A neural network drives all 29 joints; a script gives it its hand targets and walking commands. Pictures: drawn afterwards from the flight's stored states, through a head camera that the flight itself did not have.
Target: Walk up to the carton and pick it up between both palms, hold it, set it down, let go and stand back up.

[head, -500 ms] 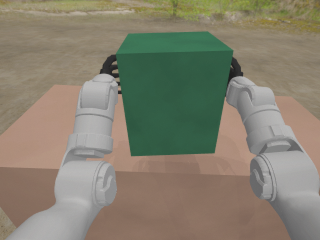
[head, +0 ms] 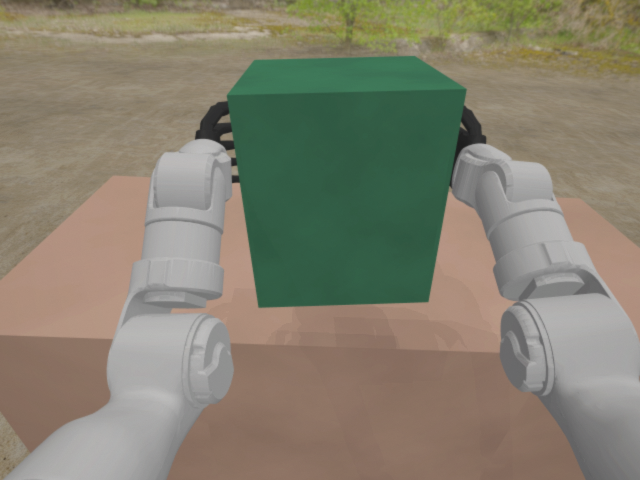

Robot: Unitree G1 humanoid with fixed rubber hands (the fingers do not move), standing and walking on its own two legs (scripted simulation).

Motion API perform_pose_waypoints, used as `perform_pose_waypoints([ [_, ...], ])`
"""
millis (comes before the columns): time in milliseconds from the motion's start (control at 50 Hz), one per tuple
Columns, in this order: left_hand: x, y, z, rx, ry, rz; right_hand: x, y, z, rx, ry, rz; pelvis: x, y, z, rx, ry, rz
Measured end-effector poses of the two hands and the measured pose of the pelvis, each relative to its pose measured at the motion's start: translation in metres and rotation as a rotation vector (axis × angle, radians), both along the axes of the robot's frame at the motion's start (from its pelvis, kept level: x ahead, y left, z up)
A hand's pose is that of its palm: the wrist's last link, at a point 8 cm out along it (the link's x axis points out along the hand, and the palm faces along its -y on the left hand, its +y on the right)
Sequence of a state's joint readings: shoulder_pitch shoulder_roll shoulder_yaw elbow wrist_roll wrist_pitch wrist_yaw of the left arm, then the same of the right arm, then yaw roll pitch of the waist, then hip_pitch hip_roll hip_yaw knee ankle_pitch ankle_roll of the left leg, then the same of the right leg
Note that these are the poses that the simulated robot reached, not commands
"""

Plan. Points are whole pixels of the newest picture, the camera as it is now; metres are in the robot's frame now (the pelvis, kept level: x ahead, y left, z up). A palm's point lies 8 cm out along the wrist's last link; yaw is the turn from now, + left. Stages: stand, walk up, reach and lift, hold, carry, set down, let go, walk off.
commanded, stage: hold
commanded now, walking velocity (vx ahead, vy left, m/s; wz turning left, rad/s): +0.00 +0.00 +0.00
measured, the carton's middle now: (339, 177) +0.40 +0.01 +0.27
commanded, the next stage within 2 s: none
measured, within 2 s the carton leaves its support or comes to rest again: neither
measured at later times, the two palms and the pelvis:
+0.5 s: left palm (214, 157) +0.38 +0.16 +0.30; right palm (469, 159) +0.39 -0.14 +0.31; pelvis +0.00 +0.00 +0.00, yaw +0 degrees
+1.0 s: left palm (209, 158) +0.37 +0.16 +0.30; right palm (468, 161) +0.38 -0.14 +0.31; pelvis +0.00 +0.00 +0.00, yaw +0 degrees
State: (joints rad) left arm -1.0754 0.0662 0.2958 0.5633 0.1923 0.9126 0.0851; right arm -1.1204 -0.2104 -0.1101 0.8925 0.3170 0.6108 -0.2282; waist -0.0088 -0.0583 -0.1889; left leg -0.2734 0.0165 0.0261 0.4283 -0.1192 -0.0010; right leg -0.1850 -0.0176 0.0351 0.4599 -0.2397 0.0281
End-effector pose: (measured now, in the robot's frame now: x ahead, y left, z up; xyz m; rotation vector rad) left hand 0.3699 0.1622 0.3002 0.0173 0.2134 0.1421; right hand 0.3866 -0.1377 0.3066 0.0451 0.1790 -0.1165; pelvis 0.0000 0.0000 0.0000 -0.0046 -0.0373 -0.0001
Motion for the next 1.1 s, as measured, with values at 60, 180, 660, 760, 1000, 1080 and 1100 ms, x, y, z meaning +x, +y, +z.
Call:
perform_pose_waypoints([
  [60,0.001,0.000,0.000,-0.002,0.000,0.000,0.001,0.000,0.000,0.000,0.001,-0.001,0.001,0.000,0.000,0.000,0.001,0.000],
  [180,0.004,0.000,-0.001,-0.001,0.005,-0.001,0.004,0.000,-0.002,0.000,0.008,-0.002,0.003,-0.001,0.000,0.001,0.004,0.000],
  [660,0.001,-0.003,0.003,0.017,0.001,-0.009,0.000,-0.004,0.003,0.008,0.013,-0.006,0.002,-0.001,0.000,0.001,0.002,0.000],
  [760,-0.002,-0.001,0.003,0.005,-0.001,-0.006,-0.003,-0.001,0.003,0.007,0.012,-0.005,0.000,0.000,0.000,0.000,0.000,0.000],
  [1000,-0.002,0.000,0.004,-0.004,-0.011,-0.007,-0.004,0.000,0.004,0.007,0.007,-0.008,-0.001,0.000,0.000,0.000,-0.001,0.000],
  [1080,0.000,0.000,0.004,-0.004,-0.011,-0.007,-0.003,-0.001,0.004,0.008,0.008,-0.009,0.000,0.000,0.000,0.000,0.000,0.000],
  [1100,0.000,-0.001,0.004,-0.004,-0.011,-0.007,-0.002,-0.001,0.003,0.008,0.009,-0.009,0.000,0.000,0.000,0.000,0.000,0.000],
])
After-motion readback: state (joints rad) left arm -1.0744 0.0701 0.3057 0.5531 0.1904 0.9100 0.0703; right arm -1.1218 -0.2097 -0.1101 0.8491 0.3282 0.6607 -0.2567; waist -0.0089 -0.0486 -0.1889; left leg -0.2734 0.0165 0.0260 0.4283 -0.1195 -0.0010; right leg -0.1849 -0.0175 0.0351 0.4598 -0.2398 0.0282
